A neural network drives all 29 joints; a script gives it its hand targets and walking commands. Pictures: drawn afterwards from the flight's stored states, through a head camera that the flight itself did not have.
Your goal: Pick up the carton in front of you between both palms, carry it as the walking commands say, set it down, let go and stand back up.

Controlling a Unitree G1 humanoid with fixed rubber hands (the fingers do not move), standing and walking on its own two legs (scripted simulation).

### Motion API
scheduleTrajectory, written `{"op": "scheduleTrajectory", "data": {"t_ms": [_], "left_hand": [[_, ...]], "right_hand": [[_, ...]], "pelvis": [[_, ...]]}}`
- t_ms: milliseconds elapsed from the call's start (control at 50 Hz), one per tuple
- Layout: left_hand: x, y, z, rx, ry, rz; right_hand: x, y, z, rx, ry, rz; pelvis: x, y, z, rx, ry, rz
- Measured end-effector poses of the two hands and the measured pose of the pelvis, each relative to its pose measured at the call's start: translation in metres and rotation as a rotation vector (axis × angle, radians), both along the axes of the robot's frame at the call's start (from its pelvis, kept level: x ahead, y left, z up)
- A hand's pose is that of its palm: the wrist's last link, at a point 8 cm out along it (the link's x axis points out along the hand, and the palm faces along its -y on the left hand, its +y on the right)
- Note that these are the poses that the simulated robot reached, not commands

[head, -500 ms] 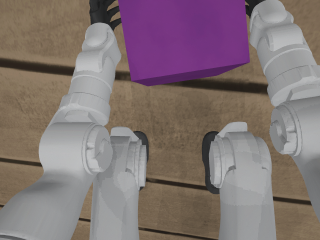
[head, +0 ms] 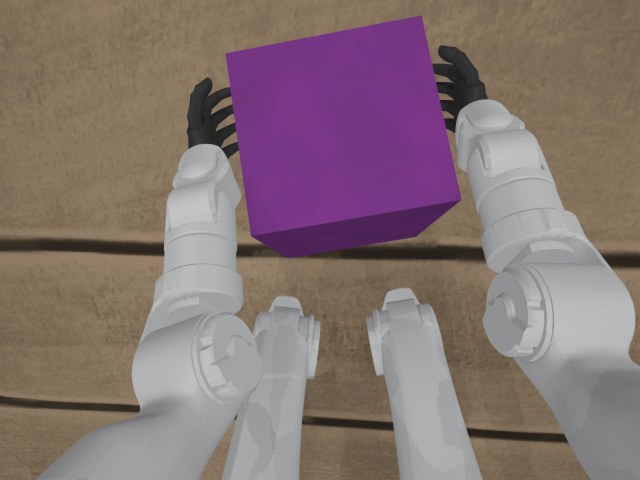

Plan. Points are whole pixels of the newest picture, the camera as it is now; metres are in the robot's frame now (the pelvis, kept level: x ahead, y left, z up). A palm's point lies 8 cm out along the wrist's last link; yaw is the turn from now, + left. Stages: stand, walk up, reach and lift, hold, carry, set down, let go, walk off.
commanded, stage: reach and lift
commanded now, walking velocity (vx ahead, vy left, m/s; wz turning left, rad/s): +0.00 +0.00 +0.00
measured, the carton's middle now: (339, 163) +0.50 -0.02 -0.12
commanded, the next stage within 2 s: none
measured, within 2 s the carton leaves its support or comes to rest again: neither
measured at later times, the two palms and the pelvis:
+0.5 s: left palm (125, 104) +0.48 +0.14 +0.10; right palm (503, 68) +0.48 -0.15 +0.09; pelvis +0.05 +0.01 +0.13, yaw -2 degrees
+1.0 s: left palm out of the picture +0.44 +0.14 +0.26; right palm out of the picture +0.43 -0.16 +0.24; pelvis +0.10 +0.01 +0.27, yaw -3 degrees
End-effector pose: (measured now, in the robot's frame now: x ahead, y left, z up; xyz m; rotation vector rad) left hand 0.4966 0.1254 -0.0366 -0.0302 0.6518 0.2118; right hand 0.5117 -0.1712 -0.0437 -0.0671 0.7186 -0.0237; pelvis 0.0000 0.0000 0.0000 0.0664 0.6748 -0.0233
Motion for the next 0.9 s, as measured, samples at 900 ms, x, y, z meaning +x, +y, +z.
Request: {"op": "scheduleTrajectory", "data": {"t_ms": [900], "left_hand": [[-0.045,0.008,0.256,-0.029,-0.037,-0.048]], "right_hand": [[-0.074,0.008,0.247,0.072,-0.037,-0.144]], "pelvis": [[0.088,0.015,0.242,-0.062,-0.256,-0.023]]}}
